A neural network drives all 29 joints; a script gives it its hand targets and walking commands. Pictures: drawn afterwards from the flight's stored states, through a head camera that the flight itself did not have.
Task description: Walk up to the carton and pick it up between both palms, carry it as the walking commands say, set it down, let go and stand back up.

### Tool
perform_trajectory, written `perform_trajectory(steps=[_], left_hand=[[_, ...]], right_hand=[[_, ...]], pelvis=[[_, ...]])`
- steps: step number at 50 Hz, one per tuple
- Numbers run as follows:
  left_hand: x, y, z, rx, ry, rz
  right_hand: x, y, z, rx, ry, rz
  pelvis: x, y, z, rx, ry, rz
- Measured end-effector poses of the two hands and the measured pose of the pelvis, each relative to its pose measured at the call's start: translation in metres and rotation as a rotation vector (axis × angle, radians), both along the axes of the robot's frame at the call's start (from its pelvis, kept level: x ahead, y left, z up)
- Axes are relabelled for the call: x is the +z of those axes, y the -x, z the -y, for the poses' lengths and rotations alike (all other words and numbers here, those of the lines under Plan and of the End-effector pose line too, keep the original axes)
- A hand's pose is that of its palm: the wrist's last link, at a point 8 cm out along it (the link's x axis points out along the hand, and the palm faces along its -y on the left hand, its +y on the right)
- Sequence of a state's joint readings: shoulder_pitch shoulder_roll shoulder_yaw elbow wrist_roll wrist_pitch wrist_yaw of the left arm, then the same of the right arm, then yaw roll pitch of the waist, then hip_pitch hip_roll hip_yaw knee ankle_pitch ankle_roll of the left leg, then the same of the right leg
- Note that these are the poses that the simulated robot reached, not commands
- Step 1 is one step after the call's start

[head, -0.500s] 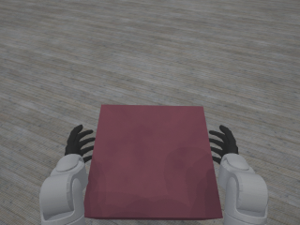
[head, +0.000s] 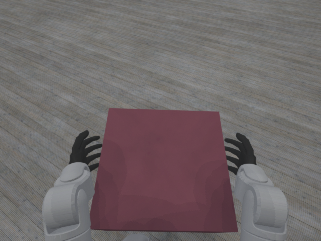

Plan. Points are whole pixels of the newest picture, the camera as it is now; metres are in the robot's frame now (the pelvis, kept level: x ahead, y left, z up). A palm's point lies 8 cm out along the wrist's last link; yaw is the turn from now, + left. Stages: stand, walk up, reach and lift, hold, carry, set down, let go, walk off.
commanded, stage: carry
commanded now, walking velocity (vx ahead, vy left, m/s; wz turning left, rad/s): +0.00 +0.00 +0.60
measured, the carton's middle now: (162, 171) +0.28 +0.00 +0.02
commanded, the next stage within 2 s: none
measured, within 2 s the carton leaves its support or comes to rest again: neither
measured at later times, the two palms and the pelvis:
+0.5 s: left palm out of the picture +0.18 +0.32 +0.07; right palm (164, 164) +0.27 -0.01 +0.07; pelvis -0.01 +0.08 -0.01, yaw +16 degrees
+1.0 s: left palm out of the picture +0.10 +0.41 +0.09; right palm (112, 169) +0.26 +0.10 +0.08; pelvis -0.04 +0.14 -0.01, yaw +28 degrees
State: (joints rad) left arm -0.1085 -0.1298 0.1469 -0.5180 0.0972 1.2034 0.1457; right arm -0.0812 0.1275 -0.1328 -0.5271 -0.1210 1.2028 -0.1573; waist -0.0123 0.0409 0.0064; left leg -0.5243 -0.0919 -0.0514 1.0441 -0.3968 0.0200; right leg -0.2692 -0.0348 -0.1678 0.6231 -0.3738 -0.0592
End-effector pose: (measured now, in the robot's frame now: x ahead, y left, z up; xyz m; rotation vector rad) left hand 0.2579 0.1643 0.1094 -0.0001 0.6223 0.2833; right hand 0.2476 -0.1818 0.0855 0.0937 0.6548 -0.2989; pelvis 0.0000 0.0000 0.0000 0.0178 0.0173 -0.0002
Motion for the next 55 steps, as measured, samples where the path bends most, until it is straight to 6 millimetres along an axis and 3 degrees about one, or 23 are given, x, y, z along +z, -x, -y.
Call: perform_trajectory(steps=[8,17,23,33,41,50,55], left_hand=[[0.004,0.029,-0.057,0.151,-0.014,-0.010],[-0.038,0.062,-0.136,0.277,0.051,-0.024],[-0.043,0.079,-0.156,0.307,0.070,-0.069],[-0.015,0.089,-0.165,0.340,0.007,-0.032],[0.004,0.116,-0.195,0.437,-0.004,0.007],[-0.018,0.155,-0.248,0.506,0.045,0.002],[-0.022,0.172,-0.259,0.513,0.067,-0.028]], right_hand=[[0.000,-0.022,-0.060,0.146,-0.010,-0.009],[-0.015,-0.032,-0.145,0.272,0.056,-0.020],[-0.016,-0.027,-0.168,0.305,0.070,-0.064],[-0.012,-0.027,-0.181,0.340,0.008,-0.031],[0.003,-0.031,-0.223,0.432,-0.003,0.009],[-0.001,-0.013,-0.285,0.497,0.044,0.005],[0.003,0.000,-0.298,0.507,0.061,-0.024]], pelvis=[[0.003,0.001,-0.023,0.148,-0.017,-0.007],[-0.022,0.004,-0.069,0.254,0.002,0.011],[-0.013,0.012,-0.082,0.276,0.029,0.004],[-0.005,0.020,-0.087,0.329,0.029,-0.011],[0.001,0.023,-0.103,0.431,-0.006,-0.008],[-0.011,0.039,-0.143,0.488,0.015,0.002],[-0.004,0.051,-0.153,0.486,0.033,-0.004]])
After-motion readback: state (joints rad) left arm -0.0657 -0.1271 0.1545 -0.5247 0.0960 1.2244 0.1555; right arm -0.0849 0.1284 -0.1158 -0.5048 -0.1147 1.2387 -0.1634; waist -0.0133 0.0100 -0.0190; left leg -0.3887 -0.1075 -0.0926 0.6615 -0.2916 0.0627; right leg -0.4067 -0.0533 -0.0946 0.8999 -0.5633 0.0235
